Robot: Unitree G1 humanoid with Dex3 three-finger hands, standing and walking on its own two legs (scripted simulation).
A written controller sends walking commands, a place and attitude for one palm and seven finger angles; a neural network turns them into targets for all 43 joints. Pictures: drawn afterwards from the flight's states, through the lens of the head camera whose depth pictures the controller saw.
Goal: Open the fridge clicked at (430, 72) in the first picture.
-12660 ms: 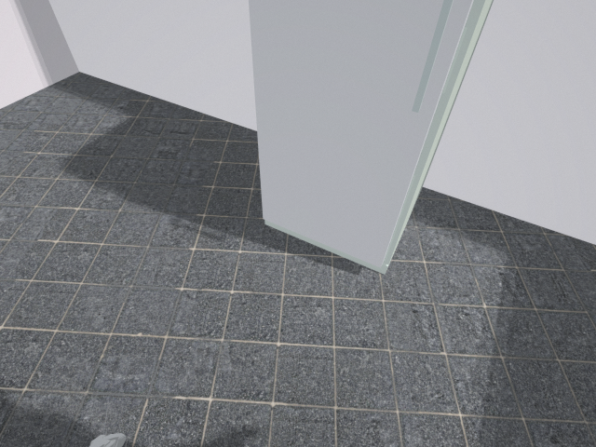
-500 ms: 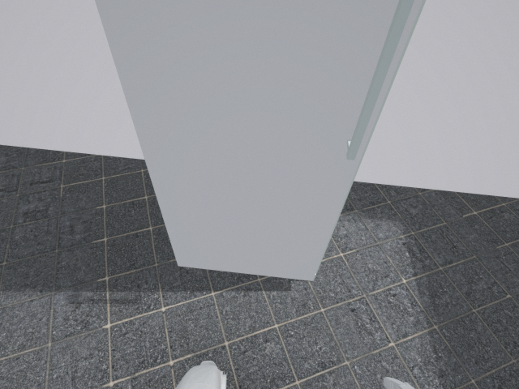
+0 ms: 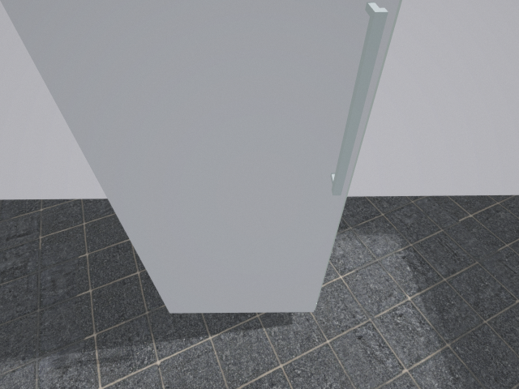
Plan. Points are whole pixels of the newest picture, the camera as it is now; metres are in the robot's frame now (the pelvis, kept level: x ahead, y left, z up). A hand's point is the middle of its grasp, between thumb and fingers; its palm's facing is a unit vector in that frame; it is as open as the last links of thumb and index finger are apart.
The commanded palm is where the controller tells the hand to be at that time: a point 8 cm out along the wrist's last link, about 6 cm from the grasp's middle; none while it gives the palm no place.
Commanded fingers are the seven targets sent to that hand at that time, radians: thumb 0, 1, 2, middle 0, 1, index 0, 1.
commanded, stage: come to a stop and stand still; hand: right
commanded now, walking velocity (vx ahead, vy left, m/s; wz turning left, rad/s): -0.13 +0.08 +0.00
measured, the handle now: (350, 116) +0.50 -0.14 +0.18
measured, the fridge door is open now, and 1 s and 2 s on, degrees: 0 0 0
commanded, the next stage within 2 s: look again from close up in 1.30 s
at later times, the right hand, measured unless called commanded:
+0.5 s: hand out of the picture +0.01 -0.17 -0.17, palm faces +0.03 +0.97 -0.22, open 7.4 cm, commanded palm none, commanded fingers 0.00 -0.90 -0.90 0.20 0.30 0.20 0.30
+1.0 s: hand out of the picture +0.00 -0.18 -0.17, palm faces +0.05 +0.99 -0.17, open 7.4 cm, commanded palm none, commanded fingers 0.00 -0.90 -0.90 0.20 0.30 0.20 0.30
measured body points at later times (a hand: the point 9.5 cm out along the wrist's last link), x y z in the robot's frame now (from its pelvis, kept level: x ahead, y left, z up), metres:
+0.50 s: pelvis -0.01 +0.01 +0.00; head -0.03 +0.01 +0.45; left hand +0.02 +0.24 -0.16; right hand +0.01 -0.23 -0.15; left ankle +0.03 +0.11 -0.73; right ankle +0.04 -0.11 -0.73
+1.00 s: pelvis +0.00 -0.02 +0.00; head -0.01 -0.02 +0.45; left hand -0.01 +0.20 -0.15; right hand +0.00 -0.23 -0.16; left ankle +0.03 +0.11 -0.73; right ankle +0.04 -0.11 -0.73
